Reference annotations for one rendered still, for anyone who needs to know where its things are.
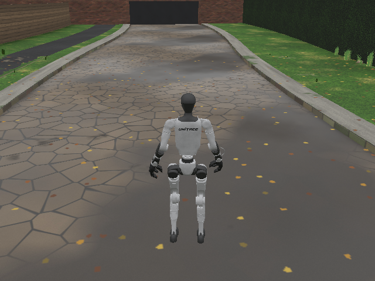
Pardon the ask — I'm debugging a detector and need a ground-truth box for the robot right forearm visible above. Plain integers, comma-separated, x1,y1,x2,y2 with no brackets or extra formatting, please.
212,141,222,162

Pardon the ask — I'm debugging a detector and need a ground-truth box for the left robot foot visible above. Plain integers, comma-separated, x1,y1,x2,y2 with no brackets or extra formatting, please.
170,227,179,243

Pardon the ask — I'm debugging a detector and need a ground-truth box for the robot left upper arm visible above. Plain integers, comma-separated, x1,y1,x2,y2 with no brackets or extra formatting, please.
159,119,176,152

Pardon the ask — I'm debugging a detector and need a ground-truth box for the robot right upper arm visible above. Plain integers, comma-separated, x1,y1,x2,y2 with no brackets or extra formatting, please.
200,118,217,150

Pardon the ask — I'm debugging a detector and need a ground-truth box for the right robot hand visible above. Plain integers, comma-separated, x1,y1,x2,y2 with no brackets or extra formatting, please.
209,160,223,173

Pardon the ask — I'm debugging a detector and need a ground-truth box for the left robot shin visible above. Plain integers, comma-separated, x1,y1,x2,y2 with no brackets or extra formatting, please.
170,194,179,235

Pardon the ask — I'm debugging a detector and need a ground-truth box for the robot left forearm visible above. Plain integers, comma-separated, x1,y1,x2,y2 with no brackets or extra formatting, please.
151,143,164,166

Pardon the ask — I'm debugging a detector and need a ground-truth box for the left robot hand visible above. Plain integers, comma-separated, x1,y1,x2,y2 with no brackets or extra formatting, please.
149,164,162,179

